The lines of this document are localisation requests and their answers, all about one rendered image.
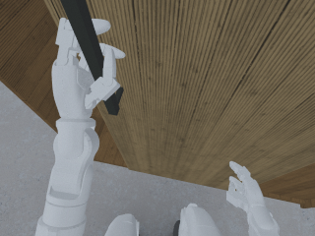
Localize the robot left forearm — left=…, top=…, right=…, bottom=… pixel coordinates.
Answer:
left=34, top=118, right=99, bottom=236

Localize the wardrobe door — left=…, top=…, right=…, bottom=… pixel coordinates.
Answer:
left=43, top=0, right=315, bottom=191
left=259, top=163, right=315, bottom=201

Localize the handle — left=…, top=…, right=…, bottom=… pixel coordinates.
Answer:
left=60, top=0, right=124, bottom=116

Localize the right robot hand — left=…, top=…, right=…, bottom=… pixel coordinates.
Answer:
left=226, top=161, right=266, bottom=213

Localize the right robot shin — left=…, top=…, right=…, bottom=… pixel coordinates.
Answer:
left=178, top=203, right=197, bottom=236

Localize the left robot hand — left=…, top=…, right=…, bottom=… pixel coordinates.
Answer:
left=51, top=18, right=126, bottom=119

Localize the robot right forearm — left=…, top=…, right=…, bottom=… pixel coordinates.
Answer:
left=247, top=206, right=281, bottom=236

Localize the robot right thigh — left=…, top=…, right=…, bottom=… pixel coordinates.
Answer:
left=180, top=206, right=221, bottom=236

